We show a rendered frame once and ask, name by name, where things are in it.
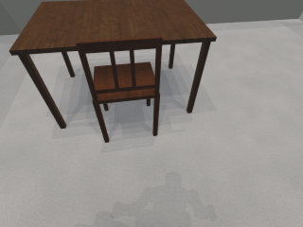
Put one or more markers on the table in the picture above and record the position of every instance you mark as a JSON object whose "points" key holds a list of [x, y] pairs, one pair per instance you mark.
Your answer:
{"points": [[56, 26]]}

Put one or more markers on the chair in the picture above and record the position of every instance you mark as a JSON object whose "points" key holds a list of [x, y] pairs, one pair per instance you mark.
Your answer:
{"points": [[123, 82]]}

